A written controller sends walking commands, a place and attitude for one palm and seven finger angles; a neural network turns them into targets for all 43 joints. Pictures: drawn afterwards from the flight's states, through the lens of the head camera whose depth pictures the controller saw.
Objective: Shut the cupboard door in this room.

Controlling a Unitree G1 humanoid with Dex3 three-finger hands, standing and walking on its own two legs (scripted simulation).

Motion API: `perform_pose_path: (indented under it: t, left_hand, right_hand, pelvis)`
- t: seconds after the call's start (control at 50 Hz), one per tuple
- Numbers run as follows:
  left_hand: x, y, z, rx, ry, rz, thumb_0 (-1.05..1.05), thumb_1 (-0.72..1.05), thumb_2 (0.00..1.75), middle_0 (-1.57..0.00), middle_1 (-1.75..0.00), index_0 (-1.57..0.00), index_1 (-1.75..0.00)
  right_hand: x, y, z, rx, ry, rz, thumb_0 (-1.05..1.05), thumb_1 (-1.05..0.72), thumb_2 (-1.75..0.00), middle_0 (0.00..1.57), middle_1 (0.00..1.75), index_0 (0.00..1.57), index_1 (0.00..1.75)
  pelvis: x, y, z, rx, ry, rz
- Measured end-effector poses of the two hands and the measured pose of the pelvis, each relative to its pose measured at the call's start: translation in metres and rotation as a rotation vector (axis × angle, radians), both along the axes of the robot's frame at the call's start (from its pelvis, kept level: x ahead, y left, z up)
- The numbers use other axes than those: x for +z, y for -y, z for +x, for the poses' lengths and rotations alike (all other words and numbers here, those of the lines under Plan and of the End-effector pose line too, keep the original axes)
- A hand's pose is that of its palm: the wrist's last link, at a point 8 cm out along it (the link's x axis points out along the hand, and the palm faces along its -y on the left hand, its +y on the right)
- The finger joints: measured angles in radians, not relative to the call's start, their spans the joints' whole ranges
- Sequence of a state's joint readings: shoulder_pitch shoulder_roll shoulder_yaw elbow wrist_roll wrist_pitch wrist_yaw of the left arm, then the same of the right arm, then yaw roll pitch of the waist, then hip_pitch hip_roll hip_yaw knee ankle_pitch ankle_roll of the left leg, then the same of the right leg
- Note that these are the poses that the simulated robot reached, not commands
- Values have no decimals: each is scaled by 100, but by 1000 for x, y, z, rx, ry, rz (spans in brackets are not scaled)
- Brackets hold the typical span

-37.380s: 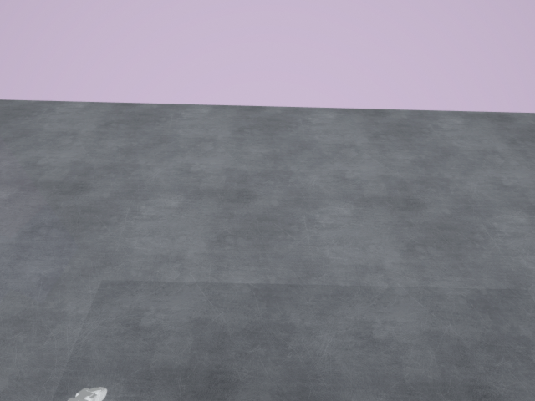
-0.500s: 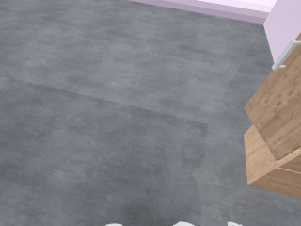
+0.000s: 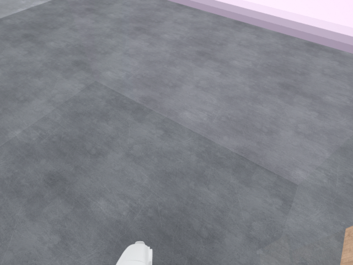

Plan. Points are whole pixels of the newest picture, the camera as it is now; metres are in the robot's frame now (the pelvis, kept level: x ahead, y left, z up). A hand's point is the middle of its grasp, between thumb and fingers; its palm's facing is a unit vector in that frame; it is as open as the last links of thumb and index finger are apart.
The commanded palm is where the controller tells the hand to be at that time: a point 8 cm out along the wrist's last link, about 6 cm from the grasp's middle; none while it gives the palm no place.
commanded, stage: walk to a spot facing it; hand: left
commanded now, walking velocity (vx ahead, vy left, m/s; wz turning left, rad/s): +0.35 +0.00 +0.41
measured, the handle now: out of the picture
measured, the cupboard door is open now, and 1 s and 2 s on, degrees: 24 24 24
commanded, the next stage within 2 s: turn to face it in 0.58 s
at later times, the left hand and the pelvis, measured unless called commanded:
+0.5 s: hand (93, 215) +0.26 +0.26 -0.16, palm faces +0.15 -0.97 -0.19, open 7.4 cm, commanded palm none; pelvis +0.19 +0.05 +0.00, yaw +7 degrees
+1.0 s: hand (112, 187) +0.36 +0.23 -0.20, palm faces +0.14 -0.98 -0.17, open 7.2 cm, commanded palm none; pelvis +0.38 +0.06 -0.02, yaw +2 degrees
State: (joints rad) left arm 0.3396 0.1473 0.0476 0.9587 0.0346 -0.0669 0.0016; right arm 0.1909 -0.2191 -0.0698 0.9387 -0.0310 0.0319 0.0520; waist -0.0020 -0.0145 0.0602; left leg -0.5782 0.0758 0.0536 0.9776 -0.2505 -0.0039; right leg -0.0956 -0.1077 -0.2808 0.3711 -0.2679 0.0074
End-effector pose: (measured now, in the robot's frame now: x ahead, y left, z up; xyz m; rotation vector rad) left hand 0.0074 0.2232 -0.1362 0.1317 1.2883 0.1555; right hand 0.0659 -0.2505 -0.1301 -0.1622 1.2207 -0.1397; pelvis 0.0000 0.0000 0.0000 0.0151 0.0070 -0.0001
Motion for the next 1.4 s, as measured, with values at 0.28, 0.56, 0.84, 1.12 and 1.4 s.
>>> perform_pose_path:
  t: [0.28, 0.56, 0.84, 1.12, 1.4]
  left_hand:
    - [-36, -50, 18, 159, -228, -43, 1, 91, 90, -20, -30, -20, -30]
    - [9, -74, 293, 43, 190, 30, 0, 91, 90, -20, -30, -19, -30]
    - [-1, -41, 361, 138, 104, 41, -2, 96, 90, -20, -30, -20, -30]
    - [-29, -76, 390, 47, -127, -40, 0, 92, 90, -20, -30, -20, -30]
    - [-3, -63, 556, -237, 152, 85, 0, 91, 90, -20, -30, -19, -30]
  right_hand:
    - [1, -84, 197, 214, 209, -34, 0, -91, -90, 20, 30, 20, 30]
    - [-9, -54, 153, 34, -168, -34, -1, -93, -90, 20, 30, 20, 30]
    - [-18, -54, 291, 68, -188, 11, 0, -91, -90, 20, 30, 20, 30]
    - [3, -85, 425, 41, 102, -71, 0, -93, -90, 20, 30, 20, 30]
    - [-31, -36, 371, -214, -5, -33, 0, -91, -90, 20, 30, 21, 30]
  pelvis:
    - [-24, -49, 105, 80, 29, -23]
    - [-4, -46, 224, 115, 18, 7]
    - [-4, -27, 343, 148, 6, -10]
    - [-12, -67, 400, -40, 18, -47]
    - [-26, -43, 425, -215, 8, -24]
